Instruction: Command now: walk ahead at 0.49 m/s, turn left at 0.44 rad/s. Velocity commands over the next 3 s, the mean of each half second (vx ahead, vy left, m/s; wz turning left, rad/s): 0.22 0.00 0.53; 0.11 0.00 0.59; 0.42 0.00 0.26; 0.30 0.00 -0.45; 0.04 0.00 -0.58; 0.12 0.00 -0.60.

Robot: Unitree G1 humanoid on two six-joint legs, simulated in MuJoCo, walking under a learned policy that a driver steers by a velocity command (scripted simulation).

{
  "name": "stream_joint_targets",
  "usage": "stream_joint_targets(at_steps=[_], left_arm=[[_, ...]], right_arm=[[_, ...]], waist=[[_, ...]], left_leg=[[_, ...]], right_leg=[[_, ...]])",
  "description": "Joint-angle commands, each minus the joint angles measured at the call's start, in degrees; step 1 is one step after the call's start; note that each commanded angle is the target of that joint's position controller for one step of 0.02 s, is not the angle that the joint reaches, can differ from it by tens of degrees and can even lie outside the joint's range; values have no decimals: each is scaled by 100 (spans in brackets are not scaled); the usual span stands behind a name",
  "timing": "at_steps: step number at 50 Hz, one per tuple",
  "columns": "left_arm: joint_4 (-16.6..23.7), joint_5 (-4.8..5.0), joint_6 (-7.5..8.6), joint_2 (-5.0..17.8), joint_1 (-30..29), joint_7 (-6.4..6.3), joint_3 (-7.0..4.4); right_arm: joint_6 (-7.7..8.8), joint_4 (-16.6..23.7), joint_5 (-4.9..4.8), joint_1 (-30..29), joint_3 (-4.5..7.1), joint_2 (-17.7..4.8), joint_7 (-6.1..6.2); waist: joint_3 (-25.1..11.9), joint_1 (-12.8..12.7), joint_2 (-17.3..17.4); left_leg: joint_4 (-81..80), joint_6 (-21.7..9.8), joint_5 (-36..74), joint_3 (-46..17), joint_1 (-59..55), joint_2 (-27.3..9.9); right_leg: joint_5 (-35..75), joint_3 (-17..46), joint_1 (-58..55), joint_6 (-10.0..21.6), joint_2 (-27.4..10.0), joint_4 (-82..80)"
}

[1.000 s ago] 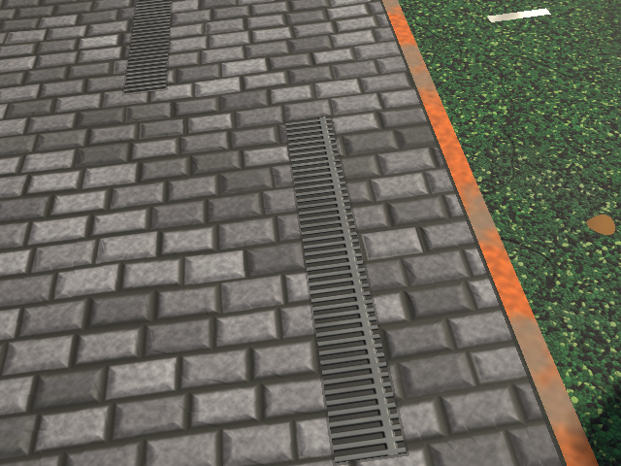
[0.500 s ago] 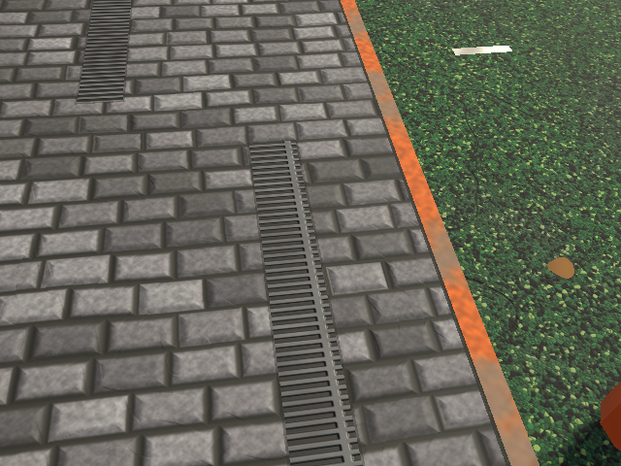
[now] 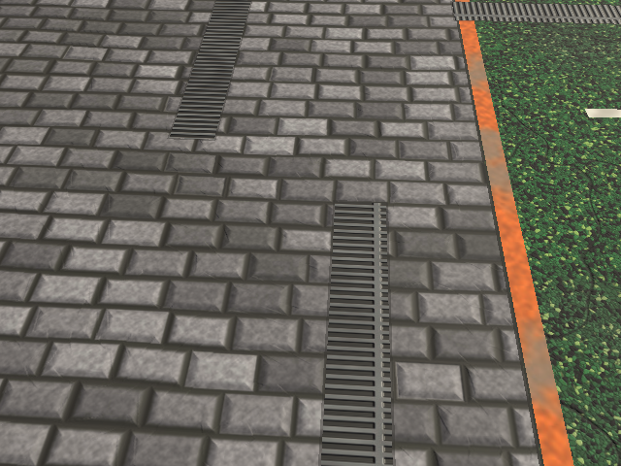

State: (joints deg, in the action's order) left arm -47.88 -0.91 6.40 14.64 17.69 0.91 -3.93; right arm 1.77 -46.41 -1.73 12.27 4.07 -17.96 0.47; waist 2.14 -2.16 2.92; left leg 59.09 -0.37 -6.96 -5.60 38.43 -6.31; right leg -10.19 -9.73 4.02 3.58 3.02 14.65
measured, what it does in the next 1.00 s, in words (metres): walks ahead, turning left: left foot, then right foot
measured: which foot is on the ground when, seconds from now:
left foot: up 0.00-0.22, down 0.24-0.74, up 0.76-1.00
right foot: down 0.00-0.26, up 0.28-0.72, down 0.74-1.00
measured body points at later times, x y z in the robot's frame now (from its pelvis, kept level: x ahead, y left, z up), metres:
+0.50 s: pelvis +0.19 +0.04 -0.01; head +0.24 +0.08 +0.43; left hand +0.28 +0.36 -0.12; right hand +0.41 -0.19 -0.10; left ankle +0.26 +0.12 -0.75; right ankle +0.27 -0.13 -0.67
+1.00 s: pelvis +0.27 +0.01 +0.00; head +0.29 +0.01 +0.45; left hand +0.19 +0.30 -0.09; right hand +0.56 -0.13 -0.09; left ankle +0.20 +0.14 -0.67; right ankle +0.32 -0.10 -0.75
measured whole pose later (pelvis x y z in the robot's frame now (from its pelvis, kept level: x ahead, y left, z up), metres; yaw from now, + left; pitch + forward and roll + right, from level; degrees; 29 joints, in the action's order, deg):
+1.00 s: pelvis +0.27 +0.01 +0.00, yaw +35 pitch +2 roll +1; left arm -41.5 -0.2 1.5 15.4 14.3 -2.3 -3.3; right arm -2.5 -35.1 -1.1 12.9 5.5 -19.3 -0.2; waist -0.2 -2.2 1.6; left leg 58.2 3.7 -18.0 -2.1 31.4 -0.4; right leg -13.1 -2.8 10.8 0.1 -2.9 21.8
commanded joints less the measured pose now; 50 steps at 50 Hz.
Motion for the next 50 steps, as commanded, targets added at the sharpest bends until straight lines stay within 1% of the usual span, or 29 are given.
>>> stream_joint_targets(at_steps=[1,4,7,9,11,12,13,14,15,16,17,18,19,21,24,27,30,33,36,37,38,39,40,41,42,43,45,47,50], left_arm=[[369,-4,91,778,-510,-82,-161],[303,24,-24,932,-433,-173,-183],[211,122,-220,1089,-228,-243,-227],[264,218,-344,1234,-353,-297,-277],[365,284,-449,1267,-540,-332,-297],[400,294,-445,1139,-578,-312,-242],[554,-24,-393,488,-219,-260,-37],[667,-56,-316,418,402,-173,60],[592,84,-283,999,-44,-111,-69],[781,208,-293,1025,-529,-119,-77],[728,131,-337,918,-655,-203,-69],[735,70,-416,980,-688,-271,-98],[732,68,-494,997,-614,-280,-119],[695,34,-554,833,-452,-307,-87],[733,17,-593,747,-629,-368,-52],[803,55,-629,746,-889,-373,-51],[871,81,-575,744,-1076,-335,-52],[905,113,-461,790,-1089,-267,-75],[801,133,-368,828,-678,-175,-137],[774,68,-365,1079,-525,-179,-218],[861,-57,-435,1644,-769,-217,-329],[884,-207,-457,1477,-727,-198,-317],[991,-146,-455,1212,-859,-221,-246],[1007,-43,-471,1006,-971,-252,-200],[1014,69,-484,904,-978,-289,-168],[994,131,-488,885,-886,-326,-143],[977,90,-491,963,-614,-369,-156],[934,66,-457,1060,-313,-371,-196],[900,90,-389,1212,-196,-323,-257]], right_arm=[[62,295,31,52,34,-181,-72],[114,610,130,-650,-55,-3,-214],[97,906,123,-886,-45,-22,-359],[61,1005,133,-645,48,-218,-420],[40,883,120,256,247,-599,-403],[48,749,143,912,387,-878,-296],[16,773,158,959,459,-1393,-143],[64,1132,316,636,461,-1686,-173],[47,1272,249,553,379,-1241,-241],[59,1297,167,219,306,-998,-249],[39,1268,77,-45,262,-808,-218],[2,1302,59,-233,220,-672,-172],[-30,1346,138,-299,211,-663,-142],[-46,1396,214,-351,250,-756,-96],[-110,1399,168,-240,301,-889,27],[-230,1478,140,-335,296,-881,125],[-308,1525,167,-360,298,-873,148],[-359,1550,164,-301,298,-851,122],[-425,1608,62,-431,271,-786,130],[-438,1621,46,-302,225,-625,142],[-426,1689,65,45,166,-360,120],[-351,1752,111,-119,297,-797,100],[-335,1641,131,-13,401,-1108,82],[-376,1534,97,-16,408,-1049,77],[-429,1483,110,-8,364,-868,81],[-449,1506,110,-45,315,-724,47],[-391,1644,44,-338,243,-559,-29],[-314,1788,44,-688,200,-473,-56],[-228,1874,67,-806,134,-340,-116]], waist=[[244,195,-511],[450,-34,-377],[274,-105,-504],[-22,103,-694],[-566,605,-725],[-917,981,-422],[-1410,587,852],[-2532,181,1249],[-2800,634,98],[-1976,547,-50],[-1308,349,-491],[-995,222,-342],[-900,93,-119],[-931,14,74],[-1104,103,131],[-1037,188,311],[-874,289,534],[-895,357,673],[-885,81,673],[-932,95,320],[-838,512,-1317],[-673,306,-1952],[-708,326,-1383],[-608,331,-1094],[-484,275,-1086],[-354,182,-1188],[-202,-34,-1265],[-179,-265,-1249],[-169,-319,-1247]], left_leg=[[-763,48,895,-130,104,-128],[-1767,41,1298,487,-162,-7],[-2216,-53,1003,788,-227,164],[-2342,-227,415,970,-567,434],[-2630,-499,173,1094,-1642,820],[-3298,-708,1152,918,-2698,911],[-2847,-1102,3918,-652,-4261,-268],[-3070,-2623,4369,-3528,-5615,-1636],[-3477,-2422,3465,-3100,-5405,-1423],[-3643,-2118,2677,-2367,-4700,-1130],[-3786,-1780,2071,-1892,-3884,-798],[-3917,-1652,1814,-1642,-3225,-623],[-4049,-1565,1662,-1512,-2717,-455],[-4085,-1555,1974,-1315,-2353,-294],[-3994,-1494,1753,-1330,-2409,-214],[-4043,-1296,261,-1542,-2286,-52],[-4054,-1206,-540,-1822,-2187,20],[-3816,-1179,-125,-2177,-2420,-33],[-3382,-935,368,-2333,-2428,171],[-2941,-658,-288,-2072,-2024,467],[-1786,-266,-2088,-947,-1030,1338],[-444,36,-3006,-396,-368,1522],[332,151,-2565,-420,-244,1171],[516,210,-2074,-297,-106,1032],[683,285,-1675,-208,146,938],[855,344,-1453,-116,386,852],[622,404,-1229,238,525,728],[170,446,-1131,337,640,594],[-569,400,-1021,443,328,409]], right_leg=[[944,570,281,665,-1615,-995],[2348,-15,196,566,-1572,-715],[3363,-191,-414,494,-1726,-111],[4413,-216,-757,376,-1798,540],[4886,-250,-696,175,-1670,1964],[4012,-349,-219,-123,-1344,3245],[-488,-259,1383,-460,-773,4987],[-3312,857,2996,-760,269,6862],[-2847,1709,3176,-649,-103,6980],[-2301,1592,3406,-554,-272,6655],[-1898,1521,3428,-581,-502,6163],[-1650,1535,3217,-604,-623,5755],[-1487,1525,2823,-608,-627,5546],[-1332,1434,2554,-711,-517,5102],[-1077,1490,2622,-874,-430,4428],[-712,1586,2606,-931,-375,3840],[-643,1622,2421,-902,-287,3231],[-853,1621,2124,-796,-177,2600],[-168,1471,1271,-558,-157,1019],[267,1838,651,-348,-748,580],[1308,3143,185,347,-2036,419],[1966,3985,435,1124,-2649,244],[1350,3635,387,1109,-2569,267],[313,3119,355,800,-2153,240],[-632,2820,209,580,-1853,154],[-1037,2709,113,557,-1798,26],[-1398,2394,15,547,-1700,-238],[-1472,2281,-270,598,-1795,-355],[-1297,1983,-281,638,-1944,-450]])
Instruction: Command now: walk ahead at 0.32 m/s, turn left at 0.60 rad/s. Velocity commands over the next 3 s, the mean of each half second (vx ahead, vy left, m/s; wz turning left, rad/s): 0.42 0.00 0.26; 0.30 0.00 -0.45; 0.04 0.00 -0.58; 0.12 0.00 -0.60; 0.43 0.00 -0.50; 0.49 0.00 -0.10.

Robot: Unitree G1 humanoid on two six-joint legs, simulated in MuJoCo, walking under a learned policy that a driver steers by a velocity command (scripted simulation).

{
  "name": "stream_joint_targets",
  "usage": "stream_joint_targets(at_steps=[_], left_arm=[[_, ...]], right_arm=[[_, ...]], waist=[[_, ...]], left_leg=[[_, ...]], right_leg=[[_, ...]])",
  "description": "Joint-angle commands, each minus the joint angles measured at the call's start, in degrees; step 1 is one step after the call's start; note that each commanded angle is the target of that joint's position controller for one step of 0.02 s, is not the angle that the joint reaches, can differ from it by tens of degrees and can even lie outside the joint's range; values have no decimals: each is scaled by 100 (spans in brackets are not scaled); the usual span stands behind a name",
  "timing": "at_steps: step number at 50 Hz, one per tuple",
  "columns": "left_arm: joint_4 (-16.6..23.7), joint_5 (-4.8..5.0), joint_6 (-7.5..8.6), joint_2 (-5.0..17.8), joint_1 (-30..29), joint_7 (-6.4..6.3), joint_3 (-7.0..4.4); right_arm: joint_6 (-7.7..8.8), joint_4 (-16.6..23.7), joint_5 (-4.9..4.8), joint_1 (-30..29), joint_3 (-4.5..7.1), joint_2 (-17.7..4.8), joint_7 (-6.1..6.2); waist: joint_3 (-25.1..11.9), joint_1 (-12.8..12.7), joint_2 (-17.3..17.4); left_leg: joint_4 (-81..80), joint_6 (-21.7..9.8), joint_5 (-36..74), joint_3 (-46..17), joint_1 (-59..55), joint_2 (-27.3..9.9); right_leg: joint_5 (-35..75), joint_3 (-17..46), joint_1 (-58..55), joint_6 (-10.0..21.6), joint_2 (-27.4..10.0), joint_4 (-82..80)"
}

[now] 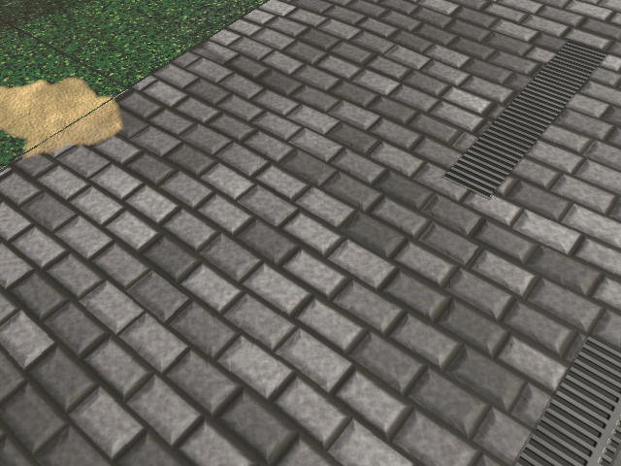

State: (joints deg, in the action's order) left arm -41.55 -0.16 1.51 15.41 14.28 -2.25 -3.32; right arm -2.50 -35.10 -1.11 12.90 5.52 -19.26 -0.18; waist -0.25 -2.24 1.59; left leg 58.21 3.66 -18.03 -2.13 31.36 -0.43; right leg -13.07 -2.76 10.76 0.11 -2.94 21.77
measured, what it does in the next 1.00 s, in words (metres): walks ahead: left foot, then right foot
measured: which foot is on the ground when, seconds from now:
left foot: up 0.00-0.18, down 0.20-0.72, up 0.74-1.00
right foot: down 0.00-0.20, up 0.22-0.68, down 0.70-1.00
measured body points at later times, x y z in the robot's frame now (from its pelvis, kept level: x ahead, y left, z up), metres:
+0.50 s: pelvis +0.17 +0.10 +0.00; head +0.19 +0.11 +0.45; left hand +0.29 +0.38 -0.12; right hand +0.27 -0.17 -0.11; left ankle +0.07 +0.16 -0.75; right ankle +0.35 -0.05 -0.67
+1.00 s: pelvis +0.41 +0.10 -0.01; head +0.46 +0.08 +0.44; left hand +0.60 +0.36 -0.11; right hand +0.53 -0.20 -0.11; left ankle +0.53 +0.27 -0.69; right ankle +0.45 +0.02 -0.75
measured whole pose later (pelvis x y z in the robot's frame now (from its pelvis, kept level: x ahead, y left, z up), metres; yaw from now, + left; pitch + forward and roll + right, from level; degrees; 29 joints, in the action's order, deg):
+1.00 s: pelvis +0.41 +0.10 -0.01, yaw -11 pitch +3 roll +0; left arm -38.8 0.5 0.0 18.2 10.0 0.0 -3.8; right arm 1.9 -36.4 1.0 7.7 1.7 -17.9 2.5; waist 4.2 -1.5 1.0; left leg 53.8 6.4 -17.0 -7.6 37.5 -3.2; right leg -7.1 6.1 20.5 4.8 7.7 25.4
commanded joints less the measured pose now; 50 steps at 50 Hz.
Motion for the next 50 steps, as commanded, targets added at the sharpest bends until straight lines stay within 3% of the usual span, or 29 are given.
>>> stream_joint_targets(at_steps=[1,7,9,10,11,12,13,14,15,16,17,19,22,25,29,30,32,33,34,35,36,37,38,39,40,41,43,46,50], left_arm=[[259,23,125,1189,128,20,-342],[128,185,197,1391,34,238,-428],[71,244,164,1314,-43,268,-392],[23,162,180,1039,72,282,-282],[208,-65,222,540,-64,306,-91],[564,-3,368,492,-205,299,-50],[519,203,467,1049,-446,321,-177],[499,287,499,1110,-478,361,-200],[349,216,486,1026,-390,365,-178],[273,120,458,999,-343,379,-186],[168,115,401,952,-184,417,-190],[25,133,298,771,-51,447,-143],[103,175,246,602,-379,413,-94],[246,159,282,430,-877,488,-13],[534,158,331,279,-1503,664,81],[602,157,343,300,-1566,708,77],[670,121,329,460,-1415,751,8],[619,92,307,586,-1087,743,-56],[482,90,296,817,-376,709,-166],[363,74,294,1083,412,613,-297],[334,19,237,1503,826,490,-366],[532,-52,269,1744,619,474,-373],[651,-17,191,1404,589,434,-342],[708,41,171,1209,153,405,-271],[729,128,150,1064,-161,390,-236],[783,139,128,966,-383,356,-210],[814,16,91,1001,-617,341,-227],[730,9,55,1132,-645,264,-279],[713,116,-176,1160,-698,115,-297]], right_arm=[[220,753,4,-885,-33,-170,-78],[243,690,-33,-723,-49,-215,-196],[242,444,-22,-94,11,-253,-183],[240,213,-61,648,168,-516,-130],[249,78,-40,1512,300,-1021,-39],[364,247,-11,1417,303,-1471,-60],[508,231,8,1316,167,-972,-105],[586,184,60,1127,57,-706,-112],[623,195,72,818,-19,-509,-117],[635,196,93,498,-67,-407,-111],[655,196,129,322,-96,-362,-83],[728,86,182,309,-80,-397,-32],[791,-110,222,441,-77,-381,28],[818,-275,180,479,-75,-441,82],[747,-603,99,853,-31,-545,147],[700,-647,98,876,-18,-589,168],[587,-650,114,789,18,-733,251],[513,-614,125,742,31,-798,318],[454,-569,150,666,37,-856,357],[463,-480,107,464,27,-877,365],[563,-328,287,837,-130,-376,302],[705,-223,284,1539,-323,-7,145],[802,-269,125,918,-170,-707,48],[822,-6,-22,359,-170,-719,36],[802,6,50,203,-185,-626,87],[722,2,130,203,-152,-657,146],[552,-53,175,482,-162,-547,189],[472,-90,235,545,-245,-293,297],[409,13,187,96,-248,-281,291]], waist=[[102,-305,-1128],[240,-92,-1023],[73,308,-737],[-301,649,-361],[-678,964,1021],[-894,795,1894],[-610,962,998],[-283,792,928],[-86,620,515],[76,450,447],[129,298,515],[113,219,353],[330,318,138],[516,467,191],[721,685,48],[671,663,76],[367,461,321],[83,279,486],[-336,-72,565],[-723,-565,406],[-1399,-386,-793],[-2663,45,-1577],[-2873,-460,-431],[-1857,-301,-277],[-968,-27,258],[-604,151,241],[-323,436,-158],[-577,479,-377],[-905,332,-644]], left_leg=[[-745,-50,119,168,810,-229],[-2091,-482,36,571,-620,-210],[-2769,-720,311,847,-1851,97],[-2955,-894,287,709,-3021,240],[-3504,-1291,143,-1152,-4203,-983],[-4463,-2303,-1166,-3964,-4705,-2081],[-4587,-2310,-1212,-3656,-4429,-2182],[-4488,-2107,-866,-2933,-4112,-1988],[-4486,-1904,-348,-2285,-3684,-1717],[-4570,-1744,370,-1772,-3279,-1506],[-4680,-1604,1033,-1318,-2995,-1339],[-4802,-1524,2153,-682,-2845,-1221],[-4966,-1368,2590,58,-2745,-1075],[-5217,-1129,2517,586,-2608,-982],[-5051,-1009,3247,836,-3375,-1246],[-4861,-980,3772,897,-3621,-1300],[-4085,-860,5899,1034,-4014,-1310],[-3451,-772,7005,1069,-4146,-1276],[-2491,-696,7406,1076,-3986,-1209],[-1183,-530,6882,1164,-3246,-993],[823,-258,2355,1065,-1420,-409],[2942,65,-2140,4,547,682],[3096,-64,-1682,-772,593,305],[2620,-162,-1300,-672,777,53],[2108,-138,-1087,-455,825,-143],[1698,-87,-891,-402,581,-274],[1196,49,-695,-294,-66,-295],[200,280,-291,-151,-273,-169],[-763,346,603,-236,-508,-15]], right_leg=[[-929,1124,-820,978,-1368,-1197],[-660,475,-232,893,-1481,-986],[-239,129,282,732,-1357,-281],[408,-277,749,538,-1078,789],[-762,-790,1996,80,-546,3073],[-2028,-98,3888,-131,276,4549],[-1718,478,4274,-20,-105,5161],[-1169,486,4339,132,-314,5124],[-642,510,4099,157,-518,4876],[-240,551,3812,124,-617,4519],[79,545,3492,83,-655,4399],[580,514,3338,-43,-546,4292],[1290,762,3370,-153,-221,3399],[2121,423,2916,-80,-38,2120],[2070,176,3030,164,68,1234],[1866,76,3012,247,147,1116],[1276,-256,2651,439,472,1096],[992,-435,2275,526,700,1156],[960,-429,1435,642,865,1130],[1705,-178,71,857,864,594],[3672,1309,-2037,1372,-317,1074],[4115,4484,-3890,2812,-1965,839],[3624,4014,-3462,2522,-1670,417],[3414,3212,-2545,2229,-1429,250],[3287,2694,-1432,1993,-1106,23],[3237,2427,-641,1901,-942,-143],[3324,2107,518,1869,-638,-431],[4110,1710,860,1744,-412,-231],[2602,1815,859,1342,-152,-3]])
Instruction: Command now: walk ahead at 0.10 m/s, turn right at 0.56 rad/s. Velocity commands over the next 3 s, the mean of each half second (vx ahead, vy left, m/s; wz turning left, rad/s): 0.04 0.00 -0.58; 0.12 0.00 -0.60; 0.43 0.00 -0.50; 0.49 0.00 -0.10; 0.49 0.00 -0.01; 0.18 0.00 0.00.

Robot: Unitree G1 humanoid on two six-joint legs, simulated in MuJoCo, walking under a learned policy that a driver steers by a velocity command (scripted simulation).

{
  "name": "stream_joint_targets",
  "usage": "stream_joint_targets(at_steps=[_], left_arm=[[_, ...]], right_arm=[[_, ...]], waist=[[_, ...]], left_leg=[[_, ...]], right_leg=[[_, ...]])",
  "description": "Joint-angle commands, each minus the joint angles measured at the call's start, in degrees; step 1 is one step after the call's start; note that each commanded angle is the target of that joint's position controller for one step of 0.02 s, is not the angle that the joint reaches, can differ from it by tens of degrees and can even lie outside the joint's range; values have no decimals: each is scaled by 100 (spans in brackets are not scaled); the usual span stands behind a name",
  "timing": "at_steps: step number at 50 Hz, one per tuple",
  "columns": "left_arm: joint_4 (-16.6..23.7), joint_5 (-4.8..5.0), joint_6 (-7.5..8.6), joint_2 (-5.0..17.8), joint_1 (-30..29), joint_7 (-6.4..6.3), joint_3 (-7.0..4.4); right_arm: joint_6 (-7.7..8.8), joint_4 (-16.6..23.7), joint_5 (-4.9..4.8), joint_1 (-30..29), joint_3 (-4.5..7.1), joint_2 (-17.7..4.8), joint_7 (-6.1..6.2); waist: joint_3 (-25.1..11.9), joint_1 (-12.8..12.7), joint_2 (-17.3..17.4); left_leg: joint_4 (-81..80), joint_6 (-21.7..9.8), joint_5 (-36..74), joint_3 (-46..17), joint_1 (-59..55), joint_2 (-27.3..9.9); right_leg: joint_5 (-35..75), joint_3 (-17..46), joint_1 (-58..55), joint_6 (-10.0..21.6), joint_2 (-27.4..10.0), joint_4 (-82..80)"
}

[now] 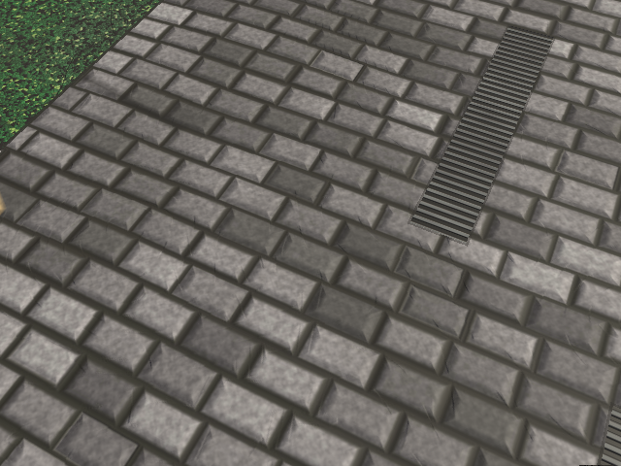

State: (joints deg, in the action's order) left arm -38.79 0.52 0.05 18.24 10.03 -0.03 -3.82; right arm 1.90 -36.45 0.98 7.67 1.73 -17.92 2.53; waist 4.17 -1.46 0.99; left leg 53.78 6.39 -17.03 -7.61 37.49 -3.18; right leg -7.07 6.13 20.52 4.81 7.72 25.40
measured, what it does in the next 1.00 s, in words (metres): steps on the spot, turning right: left foot, then right foot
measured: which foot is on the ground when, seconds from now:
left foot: up 0.00-0.14, down 0.16-0.56, up 0.58-0.96, down 0.98-1.00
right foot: down 0.00-0.16, up 0.18-0.54, down 0.56-0.98, up 1.00-1.00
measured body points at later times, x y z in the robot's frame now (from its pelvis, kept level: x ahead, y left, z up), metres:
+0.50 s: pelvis +0.06 +0.04 +0.00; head +0.10 +0.03 +0.45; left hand +0.30 +0.25 -0.10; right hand +0.12 -0.27 -0.10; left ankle +0.12 +0.17 -0.74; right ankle +0.02 -0.08 -0.71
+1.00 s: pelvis +0.10 +0.02 +0.00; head +0.10 +0.01 +0.45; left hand +0.36 +0.18 -0.10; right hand +0.08 -0.31 -0.08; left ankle +0.17 +0.11 -0.74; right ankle +0.02 -0.07 -0.73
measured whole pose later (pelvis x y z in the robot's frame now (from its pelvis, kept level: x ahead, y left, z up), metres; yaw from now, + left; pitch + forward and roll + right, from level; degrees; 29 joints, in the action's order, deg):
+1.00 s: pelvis +0.10 +0.02 +0.00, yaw -36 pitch +2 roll +1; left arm -36.6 1.3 -1.3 17.4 15.5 -1.1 -4.0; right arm 4.3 -39.1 -0.9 8.3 4.9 -16.6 -0.5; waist -1.1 -1.1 -1.1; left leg 27.4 -0.3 -12.9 -2.3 15.3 2.3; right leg -21.2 12.6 16.3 2.8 5.8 34.3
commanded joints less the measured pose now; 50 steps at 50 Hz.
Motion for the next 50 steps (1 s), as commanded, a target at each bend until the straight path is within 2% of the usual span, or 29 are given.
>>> stream_joint_targets(at_steps=[1,4,7,8,9,10,11,12,13,15,19,22,24,26,27,28,29,30,31,32,33,36,38,40,44,46,48,49,50], left_arm=[[446,52,-81,870,-273,-131,-245],[470,38,-168,844,-231,-140,-244],[533,102,-198,623,-326,-147,-176],[552,27,-193,302,-12,-134,-83],[684,16,-148,232,336,-118,-64],[605,-39,-93,774,381,-99,-205],[485,53,-133,1033,284,-101,-315],[382,79,-226,954,291,-138,-334],[385,72,-308,843,265,-162,-315],[482,99,-371,515,138,-139,-224],[744,84,-344,293,-246,-65,-141],[801,73,-355,347,-231,19,-157],[807,73,-382,413,-135,69,-201],[690,67,-385,382,225,108,-247],[614,47,-378,476,435,78,-304],[655,47,-350,963,592,4,-440],[831,-83,-285,1536,528,-28,-520],[804,-256,-149,1292,698,1,-465],[743,-237,-61,1106,443,-12,-380],[750,-107,-40,952,100,-54,-351],[782,11,-58,789,-128,-93,-286],[771,-17,-135,722,-156,-188,-233],[692,46,-136,737,109,-217,-255],[662,67,-113,818,240,-214,-277],[625,62,-50,943,280,-146,-307],[620,79,-48,917,236,-110,-285],[672,95,-62,745,52,-115,-222],[716,75,-33,478,-3,-120,-145],[850,88,-2,21,-11,-112,-14]], right_arm=[[-36,197,-44,462,135,-416,0],[17,298,-88,190,177,-476,-71],[160,209,-82,537,286,-582,-114],[158,265,16,611,376,-977,-69],[52,253,208,428,473,-1337,-59],[34,287,190,533,437,-1042,-68],[22,348,149,426,349,-725,-52],[-15,362,71,222,315,-570,-41],[-44,378,-10,84,290,-495,-20],[-112,336,13,60,302,-530,21],[-206,231,17,208,413,-689,54],[-222,185,-56,119,496,-847,0],[-215,138,-124,83,525,-894,-39],[-218,89,-230,-39,535,-880,-48],[-210,-29,-239,188,504,-720,-59],[-210,-29,-78,371,433,-419,-88],[-192,361,130,-46,333,-250,-60],[-158,423,30,-477,415,-506,-9],[-171,365,-78,-458,464,-625,-2],[-188,230,-67,-313,501,-630,26],[-208,167,-24,-253,525,-664,56],[-179,97,-45,-78,485,-462,-13],[-143,106,-94,-176,426,-349,-76],[-74,200,-138,-452,404,-336,-160],[154,240,-204,-528,431,-420,-291],[258,182,-260,-314,459,-425,-331],[341,7,-274,174,498,-387,-329],[362,-95,-231,635,560,-553,-286],[362,-159,-54,1194,616,-940,-233]], waist=[[-1315,197,-666],[-1174,81,-945],[-1108,334,-1008],[-1330,158,-188],[-1099,-212,1530],[-1206,2,1434],[-1087,73,875],[-945,19,560],[-832,33,574],[-691,91,710],[-942,325,1009],[-1038,346,1111],[-1013,308,1113],[-991,70,977],[-973,28,688],[-913,128,-588],[-766,81,-2004],[-1138,-340,-1457],[-915,-133,-1161],[-798,43,-890],[-766,113,-854],[-1000,212,-812],[-1056,73,-807],[-808,-77,-1042],[-551,-107,-1089],[-515,35,-1045],[-489,385,-831],[-677,584,-549],[-935,681,553]], left_leg=[[-565,57,569,280,-1157,301],[-1339,-51,364,185,-1283,442],[-3127,-366,1276,155,-2197,299],[-3273,-799,1982,-756,-2937,-884],[-3382,-1826,3302,-2191,-3288,-1969],[-3453,-2326,3214,-2639,-3227,-2258],[-3322,-2142,2932,-1920,-3069,-1910],[-3251,-1851,2623,-1279,-2951,-1486],[-3258,-1714,2494,-895,-2862,-1285],[-3392,-1652,2486,-259,-2702,-988],[-3355,-1834,2644,88,-3114,-1194],[-3333,-1858,2612,249,-3023,-1368],[-3228,-1798,2427,294,-3010,-1457],[-2841,-1517,2072,546,-2770,-1361],[-2399,-1178,1546,822,-2374,-1167],[-1080,-593,149,1446,-1238,-638],[264,-154,-2129,1345,311,226],[1184,-181,-2254,493,290,243],[1421,-264,-1754,342,323,141],[1319,-282,-1237,308,321,83],[1194,-247,-916,297,275,67],[1050,-126,-380,419,-247,293],[157,-148,-103,448,-273,321],[-607,-210,-101,408,-385,378],[-1681,-400,-487,396,-1082,509],[-2192,-494,-331,431,-1734,564],[-3164,-658,414,513,-2819,506],[-3241,-818,346,126,-3790,0],[-3728,-1288,-1105,-1424,-4596,-1156]], right_leg=[[1438,1065,-116,804,-1197,-352],[683,1590,-348,708,-1249,-141],[536,1875,-470,308,-1021,520],[-1002,1387,3,-24,-639,1478],[-3075,354,1266,-376,236,2507],[-3134,239,1569,-635,-184,3832],[-2700,233,1577,-726,-345,4351],[-2338,143,1573,-850,-450,4535],[-2063,58,1615,-946,-508,4637],[-1706,-272,1455,-1042,-571,4279],[-1706,-519,1068,-1047,-811,3064],[-1629,-741,459,-904,-867,2237],[-1471,-862,185,-755,-840,1668],[-693,-1077,-477,-473,-683,526],[-205,-932,-1056,-285,-603,-15],[1194,488,-1883,113,-1531,-447],[2667,2424,-2018,1294,-2911,-477],[2186,2535,-1749,1730,-2994,-651],[1754,1980,-1607,1417,-2637,-644],[1443,1579,-1510,1052,-2281,-579],[1537,1392,-1447,863,-2114,-529],[2028,1128,-1283,829,-1836,-429],[135,1297,-1448,801,-1691,-640],[-1679,1742,-1304,852,-1701,-949],[-2277,2195,-915,897,-1678,-972],[-2426,2392,-584,838,-1568,-902],[-2621,2306,-16,589,-1223,-532],[-2812,1996,686,310,-955,177],[-2884,904,1717,-106,-278,1874]])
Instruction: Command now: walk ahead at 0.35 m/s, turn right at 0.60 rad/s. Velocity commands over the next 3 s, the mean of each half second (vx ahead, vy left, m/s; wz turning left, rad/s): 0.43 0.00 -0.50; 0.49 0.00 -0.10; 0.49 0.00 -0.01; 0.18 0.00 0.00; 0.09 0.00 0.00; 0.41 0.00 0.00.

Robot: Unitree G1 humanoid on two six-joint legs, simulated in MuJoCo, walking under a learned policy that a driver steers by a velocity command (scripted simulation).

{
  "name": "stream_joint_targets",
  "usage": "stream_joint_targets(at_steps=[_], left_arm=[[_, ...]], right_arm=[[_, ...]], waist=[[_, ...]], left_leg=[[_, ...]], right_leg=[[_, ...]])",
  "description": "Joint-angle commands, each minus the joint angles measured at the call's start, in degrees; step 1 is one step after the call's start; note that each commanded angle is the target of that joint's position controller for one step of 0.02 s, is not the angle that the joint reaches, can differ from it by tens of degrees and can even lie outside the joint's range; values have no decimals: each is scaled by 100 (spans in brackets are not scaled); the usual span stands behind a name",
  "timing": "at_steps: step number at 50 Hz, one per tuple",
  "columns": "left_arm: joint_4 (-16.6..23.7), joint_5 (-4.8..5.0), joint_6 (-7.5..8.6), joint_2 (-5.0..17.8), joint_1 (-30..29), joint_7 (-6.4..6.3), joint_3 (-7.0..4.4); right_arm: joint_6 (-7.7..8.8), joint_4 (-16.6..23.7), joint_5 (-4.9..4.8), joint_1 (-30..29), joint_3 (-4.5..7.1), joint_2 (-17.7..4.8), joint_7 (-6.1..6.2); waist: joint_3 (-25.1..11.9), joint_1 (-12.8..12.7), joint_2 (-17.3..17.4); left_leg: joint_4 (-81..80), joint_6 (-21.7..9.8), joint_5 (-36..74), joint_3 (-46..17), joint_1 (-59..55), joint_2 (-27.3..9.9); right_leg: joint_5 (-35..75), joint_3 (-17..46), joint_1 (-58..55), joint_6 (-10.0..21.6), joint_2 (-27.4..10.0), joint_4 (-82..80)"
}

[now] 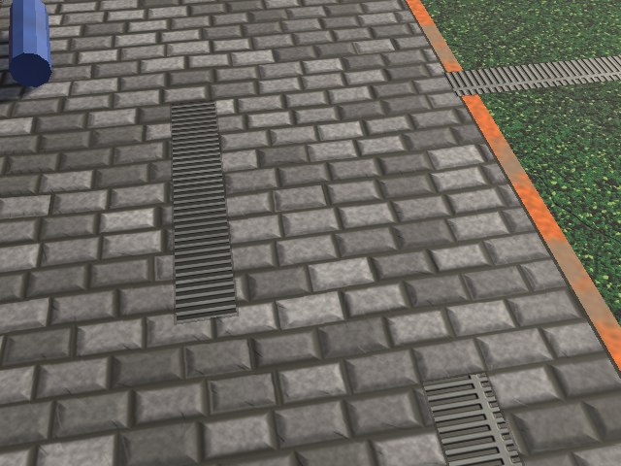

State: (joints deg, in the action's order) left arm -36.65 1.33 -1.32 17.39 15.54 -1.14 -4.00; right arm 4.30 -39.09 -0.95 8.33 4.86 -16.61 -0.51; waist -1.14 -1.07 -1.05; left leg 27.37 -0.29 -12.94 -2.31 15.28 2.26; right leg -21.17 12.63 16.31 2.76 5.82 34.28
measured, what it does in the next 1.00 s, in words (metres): walks ahead, turning right: right foot, then left foot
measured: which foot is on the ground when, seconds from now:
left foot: down 0.00-0.44, up 0.46-0.96, down 0.98-1.00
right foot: up 0.00-0.42, down 0.44-1.00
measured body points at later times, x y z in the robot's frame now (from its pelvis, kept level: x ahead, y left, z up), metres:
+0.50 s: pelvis +0.20 -0.09 -0.02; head +0.25 -0.11 +0.43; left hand +0.48 +0.09 -0.09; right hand +0.13 -0.37 -0.15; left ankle +0.04 +0.11 -0.66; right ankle +0.27 -0.20 -0.73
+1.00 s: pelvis +0.49 -0.14 -0.02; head +0.53 -0.14 +0.43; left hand +0.57 +0.14 -0.14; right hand +0.65 -0.42 -0.09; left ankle +0.65 -0.08 -0.74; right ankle +0.28 -0.20 -0.72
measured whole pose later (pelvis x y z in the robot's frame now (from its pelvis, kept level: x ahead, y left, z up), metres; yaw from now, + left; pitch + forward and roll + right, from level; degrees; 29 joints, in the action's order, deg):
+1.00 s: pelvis +0.49 -0.14 -0.02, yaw -16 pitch +2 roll -1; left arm -48.2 0.6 2.1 17.6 23.2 -0.4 -3.5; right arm 5.5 -39.0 0.0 2.7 1.4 -15.3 -2.8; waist 1.9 -3.8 0.3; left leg 31.1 -3.8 -3.3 2.2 29.5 -0.3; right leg -26.9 0.7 -1.2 1.5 1.2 29.8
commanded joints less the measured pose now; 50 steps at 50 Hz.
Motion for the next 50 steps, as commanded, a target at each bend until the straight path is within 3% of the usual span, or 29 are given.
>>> stream_joint_targets(at_steps=[1,2,3,6,8,11,15,17,19,20,21,22,23,24,25,26,27,28,29,31,34,38,43,46,47,48,49,50], left_arm=[[886,75,212,432,-706,-4,-77],[801,64,242,761,-627,11,-167],[639,28,237,841,-498,39,-213],[560,-7,285,583,-599,133,-184],[592,1,309,387,-710,178,-122],[675,-1,310,265,-986,230,-61],[813,-2,361,53,-1557,382,57],[869,22,377,51,-1675,436,71],[879,-9,382,249,-1520,449,-17],[793,-31,370,446,-1104,432,-122],[533,-23,346,687,-192,394,-274],[307,-10,289,996,710,301,-427],[222,-34,302,1704,1052,221,-510],[305,-27,361,1350,1228,235,-390],[218,-88,433,1029,892,282,-272],[169,-54,469,884,559,281,-221],[153,-67,492,706,192,279,-155],[183,-134,525,534,-41,287,-92],[193,-166,551,475,-169,284,-76],[82,-123,649,493,-219,272,-83],[-128,-121,706,583,-90,219,-96],[-342,-91,658,693,190,143,-99],[-704,-19,559,844,720,118,-143],[-820,-13,459,934,752,74,-180],[-823,-31,432,997,690,62,-193],[-821,-54,391,994,589,52,-178],[-764,-116,374,829,602,29,-95],[-623,-127,463,225,1345,74,90]], right_arm=[[148,4,261,1271,385,-1359,0],[165,87,156,913,296,-1035,20],[153,134,71,711,211,-752,68],[132,106,120,689,115,-597,153],[156,24,165,805,103,-608,159],[132,-106,158,902,110,-717,152],[78,-308,41,1108,149,-949,139],[53,-453,-50,1275,166,-1040,97],[11,-547,-117,1276,196,-1190,73],[-17,-587,-131,1263,207,-1273,79],[-47,-605,-135,1223,175,-1251,100],[-15,-555,-64,1291,81,-1073,133],[54,-231,179,1808,-201,-252,81],[206,-357,34,1674,-179,-559,47],[257,-144,-213,1017,-37,-962,25],[300,-31,-214,705,-92,-859,41],[302,-61,-72,583,-92,-803,76],[250,-102,-9,701,-61,-807,71],[182,-167,-7,882,-68,-742,44],[62,-256,22,1033,-101,-569,30],[-14,-79,95,487,-128,-485,56],[86,122,68,-345,-215,-303,-39],[157,405,11,-1082,-232,-355,-212],[172,440,34,-946,-187,-481,-281],[169,383,42,-660,-137,-588,-264],[165,205,49,18,-31,-763,-220],[151,-4,73,949,75,-1041,-161],[136,-89,195,1602,214,-1613,-129]], waist=[[87,546,1393],[516,390,1179],[666,327,1068],[631,377,834],[555,425,778],[578,508,691],[754,692,614],[841,648,582],[667,384,676],[318,75,764],[-229,-458,689],[-746,-879,532],[-1619,-427,-1160],[-2665,-654,-982],[-1668,-691,-659],[-920,-502,-508],[-468,-281,-197],[-282,-54,-305],[-241,98,-378],[-121,238,-275],[288,165,-147],[516,-140,-153],[705,-373,-121],[512,-191,-248],[285,-18,-357],[-178,375,-345],[-921,779,-215],[-1949,618,986]], left_leg=[[-1642,-1265,-2743,-3636,-1952,-2567],[-1698,-1332,-3044,-3424,-1705,-2545],[-1696,-1131,-2666,-2816,-1653,-2203],[-1796,-815,-825,-1393,-1485,-1748],[-1848,-835,-24,-748,-1391,-1627],[-1880,-863,735,-106,-1380,-1574],[-1937,-802,1061,480,-1276,-1621],[-1953,-818,1364,546,-1405,-1780],[-1502,-773,3108,694,-1699,-1894],[-866,-696,4373,848,-1788,-1872],[200,-552,5088,1110,-1515,-1722],[1557,-337,4250,1195,-422,-1525],[3956,59,-600,1086,1911,-659],[5011,90,-2056,-158,2285,-229],[5211,24,-1641,-290,2834,-517],[4866,-70,-1164,-169,2875,-781],[4465,-70,-769,-114,2667,-986],[4207,-70,-466,-161,2297,-1122],[4113,-45,-266,-172,2029,-1159],[3835,71,-77,-100,1913,-1177],[3010,260,673,-64,2345,-1171],[1340,229,2020,132,2133,-917],[393,-10,1946,103,2329,-710],[170,-252,1216,190,2044,-536],[166,-358,947,340,1559,-358],[51,-523,985,547,596,-143],[285,-777,1272,246,-1020,-483],[246,-1706,505,-2280,-3494,-2034]], right_leg=[[-1401,-102,3121,-2,-137,2033],[-932,-137,3437,-89,-551,2608],[-521,-247,3489,-178,-629,2844],[522,-465,3385,-326,-842,3165],[973,-636,3300,-429,-901,3094],[1461,-833,3142,-536,-988,2369],[1866,-1267,2448,-403,-994,978],[1631,-1382,2096,-195,-908,505],[1182,-1570,1512,89,-642,154],[1074,-1705,815,252,-427,-2],[1430,-1835,-502,453,-191,-347],[1579,-1374,-2148,598,-407,-201],[870,1609,-4296,1438,-2163,-396],[309,3534,-4336,1945,-2831,-1443],[473,2533,-3715,1605,-2573,-1581],[869,1674,-2812,1392,-2314,-1616],[1347,1090,-1990,1233,-2066,-1711],[1789,686,-1419,1172,-1865,-1886],[1885,521,-1094,1189,-1781,-2092],[2183,218,-748,1281,-1758,-2397],[2470,-226,-588,1246,-1656,-2647],[2306,-718,-625,964,-1412,-2725],[2281,-577,-1585,914,-1826,-2430],[3287,-526,-2163,748,-1996,-1923],[4257,-570,-2234,678,-1935,-1535],[5198,-751,-2142,560,-1716,-686],[4786,-943,-1385,372,-1440,593],[2395,-1199,947,-81,-602,2958]])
